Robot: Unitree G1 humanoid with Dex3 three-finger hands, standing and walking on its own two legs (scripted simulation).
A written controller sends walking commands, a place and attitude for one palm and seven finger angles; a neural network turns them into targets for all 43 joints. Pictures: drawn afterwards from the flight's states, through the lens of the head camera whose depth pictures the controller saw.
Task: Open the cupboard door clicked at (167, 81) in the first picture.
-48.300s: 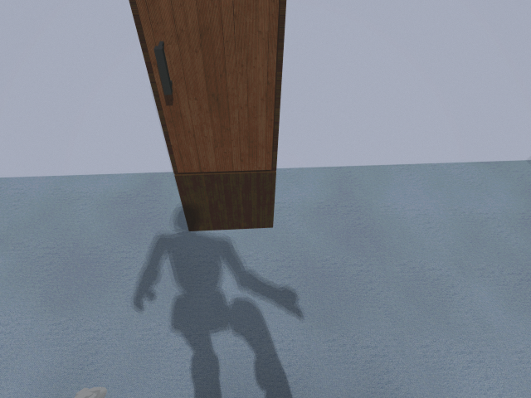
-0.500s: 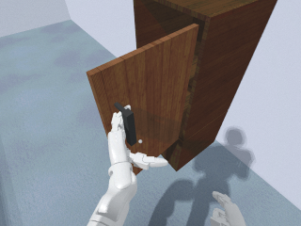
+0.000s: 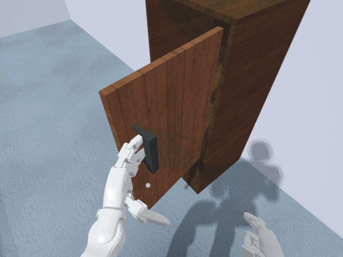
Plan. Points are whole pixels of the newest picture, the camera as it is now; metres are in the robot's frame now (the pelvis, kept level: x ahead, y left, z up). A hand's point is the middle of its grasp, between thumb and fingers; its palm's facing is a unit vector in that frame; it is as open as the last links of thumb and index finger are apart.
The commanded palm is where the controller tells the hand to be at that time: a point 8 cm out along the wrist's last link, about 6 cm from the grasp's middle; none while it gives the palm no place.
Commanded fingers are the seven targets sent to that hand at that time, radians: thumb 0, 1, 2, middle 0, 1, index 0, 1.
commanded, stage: slide the hand sideways off the handle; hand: left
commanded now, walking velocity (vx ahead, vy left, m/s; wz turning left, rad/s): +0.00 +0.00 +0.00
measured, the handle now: (145, 149) +0.34 +0.08 +0.09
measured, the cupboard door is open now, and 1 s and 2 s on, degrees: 98 98 98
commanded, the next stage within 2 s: draw the hand back to the body in 0.64 s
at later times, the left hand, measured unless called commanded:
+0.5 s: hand (117, 210) +0.20 +0.12 +0.08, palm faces +0.05 -1.00 -0.03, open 16.2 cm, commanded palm +0.16 +0.18 +0.08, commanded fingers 0.00 -0.50 0.30 -0.15 -0.30 -0.15 -0.30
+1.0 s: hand (96, 214) +0.18 +0.15 +0.10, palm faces +0.02 -1.00 -0.06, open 16.3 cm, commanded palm +0.15 +0.21 +0.11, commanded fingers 0.00 -0.50 0.30 -0.15 -0.30 -0.15 -0.30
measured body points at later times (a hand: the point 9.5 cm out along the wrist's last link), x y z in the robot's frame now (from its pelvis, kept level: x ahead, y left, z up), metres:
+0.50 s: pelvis +0.02 -0.01 -0.01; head +0.05 -0.03 +0.44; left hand +0.19 +0.17 +0.08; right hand +0.21 -0.23 -0.08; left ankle +0.00 +0.10 -0.71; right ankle +0.02 -0.10 -0.71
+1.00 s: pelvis +0.00 +0.00 -0.01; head +0.00 -0.01 +0.44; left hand +0.17 +0.20 +0.11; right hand +0.19 -0.21 -0.08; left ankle +0.00 +0.10 -0.71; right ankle +0.02 -0.10 -0.71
